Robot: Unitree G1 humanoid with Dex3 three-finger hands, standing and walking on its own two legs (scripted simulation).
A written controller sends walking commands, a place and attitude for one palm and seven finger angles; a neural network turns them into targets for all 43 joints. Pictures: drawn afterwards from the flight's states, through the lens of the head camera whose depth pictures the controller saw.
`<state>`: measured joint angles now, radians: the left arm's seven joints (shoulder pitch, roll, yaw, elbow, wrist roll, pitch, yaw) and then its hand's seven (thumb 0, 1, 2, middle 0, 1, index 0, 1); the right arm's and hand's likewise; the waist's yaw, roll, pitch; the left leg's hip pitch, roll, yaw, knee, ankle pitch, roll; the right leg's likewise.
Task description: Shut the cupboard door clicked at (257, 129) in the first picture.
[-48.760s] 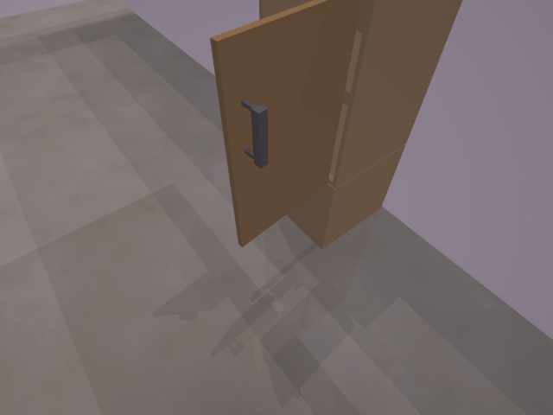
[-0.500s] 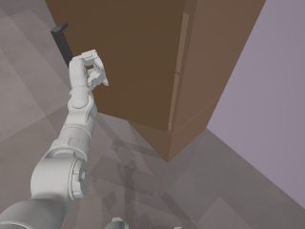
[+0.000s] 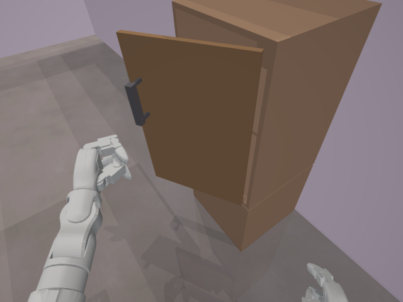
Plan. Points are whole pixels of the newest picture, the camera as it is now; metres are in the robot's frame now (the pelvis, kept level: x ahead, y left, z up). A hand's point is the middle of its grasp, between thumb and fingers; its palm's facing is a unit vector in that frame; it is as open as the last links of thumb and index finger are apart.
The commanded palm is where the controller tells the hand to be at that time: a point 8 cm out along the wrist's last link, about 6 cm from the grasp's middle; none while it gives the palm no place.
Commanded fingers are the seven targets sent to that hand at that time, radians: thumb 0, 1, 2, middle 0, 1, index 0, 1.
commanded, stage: draw the hand back to the body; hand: left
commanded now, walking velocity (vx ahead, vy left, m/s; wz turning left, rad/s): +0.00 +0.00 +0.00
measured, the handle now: (139, 101) +0.65 +0.21 +0.07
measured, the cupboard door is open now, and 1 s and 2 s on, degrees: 31 31 31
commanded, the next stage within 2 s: step back with the hand held close in 0.96 s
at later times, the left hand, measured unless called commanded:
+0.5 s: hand (31, 211) +0.22 +0.26 +0.17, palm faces +0.40 -0.84 -0.37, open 5.5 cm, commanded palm +0.16 +0.30 +0.18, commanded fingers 0.00 0.90 0.90 -0.28 -0.39 -0.28 -0.39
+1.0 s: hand (21, 216) +0.21 +0.27 +0.18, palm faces +0.45 -0.79 -0.41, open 7.4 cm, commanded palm +0.16 +0.30 +0.19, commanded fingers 0.00 0.90 0.90 -0.20 -0.30 -0.20 -0.30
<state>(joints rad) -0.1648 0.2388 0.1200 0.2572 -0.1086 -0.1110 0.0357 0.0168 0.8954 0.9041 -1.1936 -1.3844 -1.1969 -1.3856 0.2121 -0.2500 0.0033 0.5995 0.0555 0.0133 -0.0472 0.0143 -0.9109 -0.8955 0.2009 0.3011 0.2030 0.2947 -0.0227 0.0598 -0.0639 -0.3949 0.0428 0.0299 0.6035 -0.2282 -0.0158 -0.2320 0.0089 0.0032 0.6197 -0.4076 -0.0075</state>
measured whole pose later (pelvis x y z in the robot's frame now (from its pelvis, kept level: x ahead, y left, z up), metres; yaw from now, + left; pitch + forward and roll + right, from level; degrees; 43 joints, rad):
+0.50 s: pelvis +0.01 +0.01 +0.02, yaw +1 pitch -4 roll +0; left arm 0.37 0.34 0.28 -0.29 -0.08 -0.07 0.09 0.02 0.89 0.90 -0.55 -0.67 -0.55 -0.68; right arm 0.18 -0.22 0.05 0.61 0.02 -0.03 -0.06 0.01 -0.91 -0.90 0.20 0.30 0.21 0.30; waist 0.05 0.07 0.01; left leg -0.20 0.02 0.03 0.42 -0.16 0.00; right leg -0.01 -0.02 0.00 0.40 -0.32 0.01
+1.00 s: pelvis +0.02 +0.00 +0.02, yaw +1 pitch -4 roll +1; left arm 0.47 0.35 0.34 -0.37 -0.08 -0.09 0.09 0.02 0.89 0.90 -0.21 -0.30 -0.21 -0.31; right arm 0.17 -0.23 0.02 0.62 0.02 -0.08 -0.08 0.02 -0.91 -0.90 0.20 0.30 0.21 0.30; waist 0.06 0.06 0.00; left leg -0.19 0.02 0.03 0.43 -0.18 -0.01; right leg 0.00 -0.01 -0.01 0.40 -0.34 0.00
